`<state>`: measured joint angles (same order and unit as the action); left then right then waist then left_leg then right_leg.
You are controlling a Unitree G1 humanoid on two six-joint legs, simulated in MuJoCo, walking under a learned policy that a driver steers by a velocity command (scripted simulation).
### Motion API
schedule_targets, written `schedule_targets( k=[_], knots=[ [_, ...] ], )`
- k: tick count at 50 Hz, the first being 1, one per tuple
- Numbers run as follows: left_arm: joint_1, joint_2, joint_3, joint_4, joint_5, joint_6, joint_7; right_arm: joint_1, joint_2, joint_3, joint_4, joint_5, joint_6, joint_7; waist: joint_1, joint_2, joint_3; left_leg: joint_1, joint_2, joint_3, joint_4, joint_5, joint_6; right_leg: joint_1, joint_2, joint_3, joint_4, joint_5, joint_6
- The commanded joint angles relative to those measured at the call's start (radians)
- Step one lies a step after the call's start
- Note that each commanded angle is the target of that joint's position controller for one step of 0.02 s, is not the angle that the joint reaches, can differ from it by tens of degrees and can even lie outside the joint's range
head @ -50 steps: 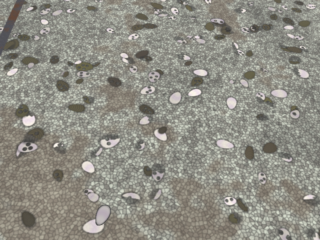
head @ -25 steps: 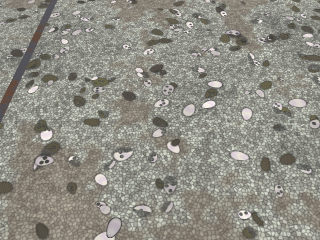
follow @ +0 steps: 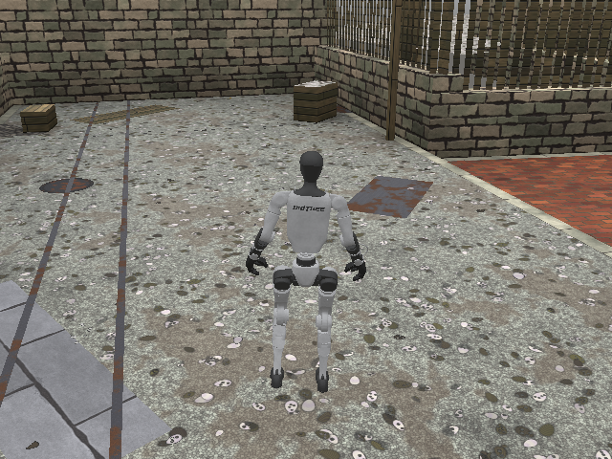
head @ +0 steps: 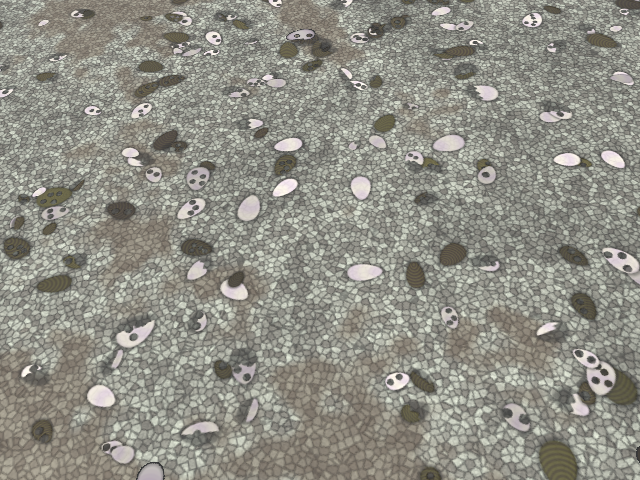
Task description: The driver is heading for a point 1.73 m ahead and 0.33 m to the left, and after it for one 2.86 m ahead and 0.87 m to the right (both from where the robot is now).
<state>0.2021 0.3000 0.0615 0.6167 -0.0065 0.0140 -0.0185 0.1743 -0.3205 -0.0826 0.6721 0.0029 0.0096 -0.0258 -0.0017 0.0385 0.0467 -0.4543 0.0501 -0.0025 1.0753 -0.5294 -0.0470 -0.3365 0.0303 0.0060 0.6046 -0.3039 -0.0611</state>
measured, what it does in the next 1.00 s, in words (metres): walks ahead, turning left: left foot, then right foot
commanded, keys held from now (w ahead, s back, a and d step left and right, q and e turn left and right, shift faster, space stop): w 0.04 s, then w+q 0.02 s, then q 0.76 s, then no key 0.18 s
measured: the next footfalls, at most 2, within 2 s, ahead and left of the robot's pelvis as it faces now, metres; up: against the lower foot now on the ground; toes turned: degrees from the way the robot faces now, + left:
left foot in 0.40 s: +0.15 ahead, +0.13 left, +0.00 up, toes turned +6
right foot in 0.84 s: +0.21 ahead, -0.09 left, +0.00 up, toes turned +25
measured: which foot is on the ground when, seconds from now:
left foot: up 0.00-0.38, down 0.40-0.84, up 0.86-1.00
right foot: down 0.00-0.40, up 0.42-0.82, down 0.84-1.00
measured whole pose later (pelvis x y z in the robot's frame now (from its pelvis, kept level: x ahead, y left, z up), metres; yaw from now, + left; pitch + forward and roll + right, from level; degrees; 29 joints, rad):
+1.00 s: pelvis +0.13 -0.01 +0.01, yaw +23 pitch +1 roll +1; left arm 0.18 0.26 0.05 0.70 0.01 -0.01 0.01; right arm 0.17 -0.35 -0.09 0.64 0.01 0.05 -0.04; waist 0.01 0.05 0.05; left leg -0.47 -0.10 -0.16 1.09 -0.48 -0.08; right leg -0.26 0.01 0.03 0.47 -0.23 -0.02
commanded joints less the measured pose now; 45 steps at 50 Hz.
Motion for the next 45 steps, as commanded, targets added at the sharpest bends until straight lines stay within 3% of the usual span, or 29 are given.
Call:
schedule_targets(
  k=[1, 3, 4, 7, 10, 14, 18, 19, 20, 21, 22, 23, 24, 25, 26, 28, 30, 33, 37, 40, 41, 42, 43, 44, 45],
  knots=[
    [0.033, 0.147, 0.034, -0.046, -0.012, -0.035, 0.019, -0.060, -0.123, -0.033, -0.089, 0.000, -0.030, 0.001, 0.032, -0.158, -0.066, -0.278, 0.035, -0.063, 0.034, 0.149, 0.021, 0.234, -0.269, 0.447, -0.381, -0.251, -0.173],
    [0.035, 0.127, 0.022, -0.038, 0.007, -0.044, 0.029, -0.025, -0.093, -0.025, -0.064, 0.002, -0.047, 0.017, 0.019, -0.185, -0.067, -0.236, 0.023, -0.038, -0.008, 0.265, 0.016, 0.227, -0.240, 0.387, -0.424, -0.204, -0.161],
    [0.036, 0.120, 0.019, -0.033, 0.016, -0.051, 0.033, -0.025, -0.084, -0.021, -0.051, 0.003, -0.052, 0.019, 0.022, -0.169, -0.056, -0.225, 0.023, -0.032, -0.050, 0.303, 0.013, 0.232, -0.232, 0.341, -0.427, -0.101, -0.156],
    [0.028, 0.106, 0.011, -0.009, 0.027, -0.061, 0.038, -0.043, -0.038, 0.001, -0.035, -0.003, -0.056, 0.022, 0.027, -0.133, -0.049, -0.124, 0.029, -0.023, -0.229, 0.352, -0.008, 0.217, -0.210, 0.191, -0.399, 0.230, -0.141],
    [0.035, 0.117, 0.013, 0.022, 0.033, -0.059, 0.031, -0.047, -0.024, 0.014, -0.033, 0.003, -0.045, 0.028, 0.039, -0.142, -0.051, -0.009, 0.034, -0.016, -0.349, 0.355, -0.016, 0.175, -0.223, 0.124, -0.380, 0.356, -0.152],
    [0.041, 0.164, 0.033, 0.048, 0.015, -0.040, 0.022, -0.070, -0.074, 0.004, -0.068, 0.013, -0.028, 0.033, 0.053, -0.141, -0.023, -0.018, 0.013, 0.000, -0.386, 0.266, 0.011, 0.203, -0.273, 0.132, -0.334, 0.410, -0.175],
    [0.010, 0.168, 0.041, 0.048, -0.014, -0.007, 0.044, -0.044, -0.066, 0.001, -0.093, 0.016, -0.025, 0.050, 0.025, -0.129, -0.054, 0.011, -0.021, 0.041, -0.501, 0.248, 0.058, 0.283, -0.294, 0.120, -0.196, 0.547, -0.145],
    [0.010, 0.162, 0.039, 0.051, -0.020, -0.003, 0.051, -0.010, -0.073, -0.004, -0.088, 0.012, -0.029, 0.051, 0.002, -0.115, -0.077, 0.091, -0.040, 0.045, -0.600, 0.356, 0.080, 0.270, -0.265, 0.088, -0.124, 0.569, -0.107],
    [0.033, 0.143, 0.035, 0.052, -0.009, -0.008, 0.055, 0.044, -0.126, -0.023, -0.085, 0.006, -0.033, 0.043, -0.015, -0.051, -0.137, 0.230, -0.009, -0.035, -0.661, 0.567, 0.116, 0.223, -0.196, 0.026, 0.016, 0.537, -0.045],
    [0.023, 0.096, 0.018, 0.005, 0.034, -0.021, 0.057, 0.109, -0.246, -0.050, -0.098, -0.006, -0.032, 0.032, -0.005, 0.166, -0.212, 0.442, 0.203, -0.337, -0.642, 0.975, 0.234, -0.006, -0.067, -0.074, 0.315, 0.220, 0.052],
    [-0.019, 0.080, 0.009, -0.014, 0.050, -0.027, 0.056, 0.158, -0.218, -0.040, -0.085, -0.014, -0.035, 0.036, -0.045, 0.260, -0.255, 0.530, 0.339, -0.575, -0.697, 1.067, 0.421, -0.234, 0.068, 0.008, 0.501, -0.374, 0.101],
    [-0.006, 0.118, 0.020, 0.002, 0.028, -0.023, 0.048, 0.142, -0.158, -0.022, -0.089, -0.007, -0.041, 0.037, -0.043, 0.125, -0.242, 0.508, 0.321, -0.498, -0.701, 0.975, 0.410, -0.264, 0.007, 0.086, 0.613, -0.386, 0.110],
    [-0.019, 0.126, 0.025, 0.008, 0.008, -0.017, 0.043, 0.084, -0.144, -0.020, -0.095, 0.001, -0.043, 0.034, -0.023, 0.073, -0.186, 0.455, 0.262, -0.405, -0.697, 0.914, 0.360, -0.291, -0.017, 0.087, 0.634, -0.308, 0.112],
    [-0.025, 0.121, 0.027, 0.017, 0.008, -0.011, 0.045, 0.041, -0.141, -0.019, -0.103, 0.009, -0.038, 0.031, -0.009, 0.017, -0.153, 0.409, 0.213, -0.352, -0.706, 0.842, 0.316, -0.303, -0.034, 0.085, 0.592, -0.245, 0.117],
    [-0.038, 0.131, 0.032, 0.013, 0.015, -0.006, 0.050, 0.006, -0.140, -0.018, -0.111, 0.016, -0.030, 0.025, 0.003, 0.013, -0.132, 0.361, 0.184, -0.323, -0.718, 0.799, 0.292, -0.283, -0.048, 0.088, 0.537, -0.182, 0.127],
    [-0.018, 0.098, 0.026, 0.022, 0.013, -0.003, 0.049, -0.016, -0.149, -0.020, -0.116, 0.006, -0.015, 0.016, 0.022, 0.063, -0.139, 0.299, 0.132, -0.283, -0.730, 0.803, 0.285, -0.209, -0.022, 0.062, 0.473, -0.113, 0.151],
    [-0.024, 0.088, 0.022, 0.024, 0.009, -0.005, 0.053, -0.008, -0.156, -0.024, -0.116, 0.004, -0.007, 0.006, 0.014, 0.086, -0.153, 0.304, 0.122, -0.286, -0.723, 0.789, 0.289, -0.191, -0.012, 0.061, 0.380, -0.089, 0.167],
    [-0.058, 0.080, 0.018, 0.017, 0.009, -0.010, 0.053, -0.005, -0.171, -0.032, -0.116, 0.009, 0.005, -0.005, -0.003, 0.094, -0.160, 0.284, 0.113, -0.323, -0.708, 0.683, 0.279, -0.142, -0.004, 0.074, 0.248, -0.053, 0.171],
    [-0.073, 0.093, 0.025, 0.009, -0.001, -0.025, 0.042, -0.019, -0.176, -0.035, -0.123, 0.009, 0.019, -0.002, -0.014, 0.130, -0.150, 0.256, 0.108, -0.411, -0.689, 0.606, 0.266, -0.067, 0.016, 0.082, 0.112, -0.051, 0.154],
    [-0.027, 0.098, 0.034, 0.018, -0.005, -0.044, 0.029, -0.052, -0.164, -0.033, -0.131, 0.022, 0.028, -0.002, 0.015, 0.140, -0.151, 0.266, 0.084, -0.471, -0.637, 0.616, 0.230, 0.027, 0.022, 0.073, -0.098, 0.028, 0.123],
    [0.004, 0.105, 0.041, 0.030, -0.003, -0.049, 0.027, -0.061, -0.151, -0.029, -0.134, 0.029, 0.032, -0.006, 0.034, 0.128, -0.149, 0.235, 0.052, -0.463, -0.605, 0.552, 0.193, 0.108, 0.005, 0.066, -0.224, 0.142, 0.105],
    [0.028, 0.160, 0.054, 0.028, 0.012, -0.049, 0.032, -0.023, -0.106, -0.015, -0.133, 0.019, 0.031, -0.007, 0.017, 0.034, -0.175, 0.157, -0.002, -0.398, -0.500, 0.360, 0.135, 0.216, -0.145, 0.178, -0.265, 0.215, 0.053],
    [-0.018, 0.247, 0.069, 0.020, 0.036, -0.039, 0.035, 0.020, -0.060, -0.002, -0.151, 0.009, 0.023, -0.007, -0.048, -0.265, -0.124, -0.052, -0.178, -0.206, -0.322, 0.001, 0.067, 0.257, -0.337, 0.432, -0.291, 0.429, -0.094],
    [-0.012, 0.191, 0.058, 0.008, 0.054, -0.043, 0.030, 0.030, -0.142, -0.026, -0.136, -0.007, 0.013, -0.010, -0.012, -0.274, -0.130, -0.084, -0.156, -0.183, -0.076, -0.154, 0.016, 0.203, -0.437, 0.543, -0.305, 0.479, -0.225],
    [-0.044, 0.147, 0.041, -0.001, 0.046, -0.047, 0.030, 0.047, -0.185, -0.044, -0.111, 0.003, 0.014, -0.009, -0.022, -0.196, -0.111, -0.085, -0.135, -0.195, 0.046, -0.100, 0.003, 0.177, -0.400, 0.465, -0.294, 0.458, -0.225]
  ],
)
Velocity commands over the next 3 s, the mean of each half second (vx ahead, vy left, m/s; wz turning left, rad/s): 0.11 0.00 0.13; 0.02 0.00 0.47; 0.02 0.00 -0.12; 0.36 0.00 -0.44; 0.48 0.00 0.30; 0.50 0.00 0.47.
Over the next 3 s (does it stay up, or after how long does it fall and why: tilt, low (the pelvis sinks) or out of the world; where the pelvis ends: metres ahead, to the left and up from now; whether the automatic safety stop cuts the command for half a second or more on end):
stays up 0.85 0.08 0.00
